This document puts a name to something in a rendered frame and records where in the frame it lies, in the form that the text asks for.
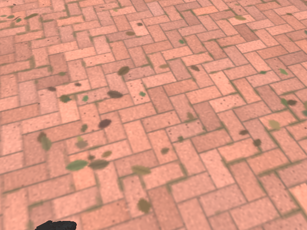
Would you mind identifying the robot left hand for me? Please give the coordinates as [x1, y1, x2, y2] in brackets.
[35, 220, 77, 230]

